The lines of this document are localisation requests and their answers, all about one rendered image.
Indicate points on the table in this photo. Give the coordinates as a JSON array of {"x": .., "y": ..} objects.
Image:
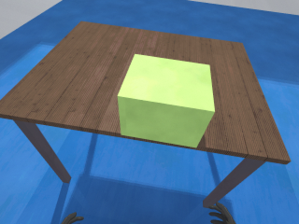
[{"x": 76, "y": 86}]

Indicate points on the robot left hand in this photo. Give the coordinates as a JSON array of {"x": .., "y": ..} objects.
[{"x": 71, "y": 218}]

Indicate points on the carton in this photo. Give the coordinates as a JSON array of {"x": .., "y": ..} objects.
[{"x": 166, "y": 100}]

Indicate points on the robot right hand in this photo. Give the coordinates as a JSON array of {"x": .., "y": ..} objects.
[{"x": 225, "y": 215}]

